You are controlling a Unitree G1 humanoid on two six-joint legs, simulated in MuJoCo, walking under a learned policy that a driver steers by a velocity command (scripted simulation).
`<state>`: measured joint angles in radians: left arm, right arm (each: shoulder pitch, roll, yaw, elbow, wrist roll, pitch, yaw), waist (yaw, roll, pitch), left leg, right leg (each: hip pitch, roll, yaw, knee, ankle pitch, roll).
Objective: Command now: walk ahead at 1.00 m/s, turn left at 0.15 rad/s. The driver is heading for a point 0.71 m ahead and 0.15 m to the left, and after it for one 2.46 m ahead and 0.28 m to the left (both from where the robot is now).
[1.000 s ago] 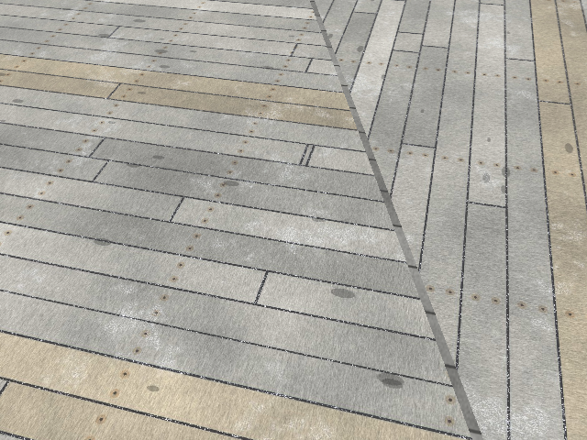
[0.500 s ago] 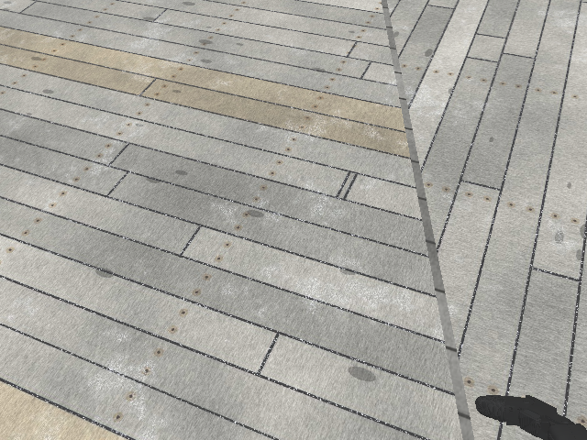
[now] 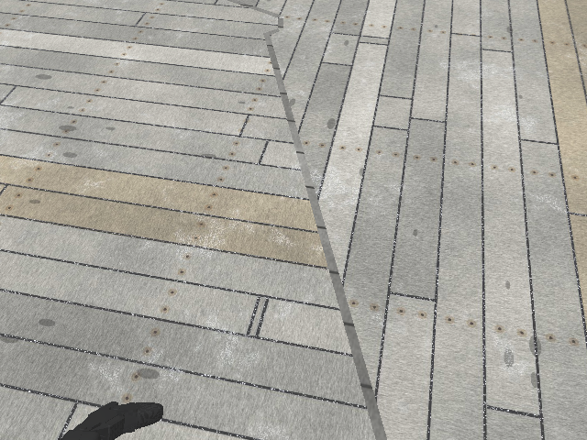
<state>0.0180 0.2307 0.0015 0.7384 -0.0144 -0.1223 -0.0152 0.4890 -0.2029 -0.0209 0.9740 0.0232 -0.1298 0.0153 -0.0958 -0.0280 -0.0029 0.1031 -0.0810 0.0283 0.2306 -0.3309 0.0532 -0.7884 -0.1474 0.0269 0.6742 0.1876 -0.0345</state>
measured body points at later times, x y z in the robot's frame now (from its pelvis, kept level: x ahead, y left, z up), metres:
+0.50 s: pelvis +0.45 -0.01 -0.01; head +0.45 +0.02 +0.44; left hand +0.35 +0.24 -0.16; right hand +0.73 -0.17 -0.08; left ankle +0.63 +0.18 -0.67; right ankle +0.31 -0.16 -0.73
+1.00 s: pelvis +0.82 +0.16 -0.01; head +0.85 +0.18 +0.44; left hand +0.88 +0.44 -0.12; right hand +0.99 -0.06 -0.12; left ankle +0.67 +0.14 -0.73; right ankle +1.05 +0.16 -0.70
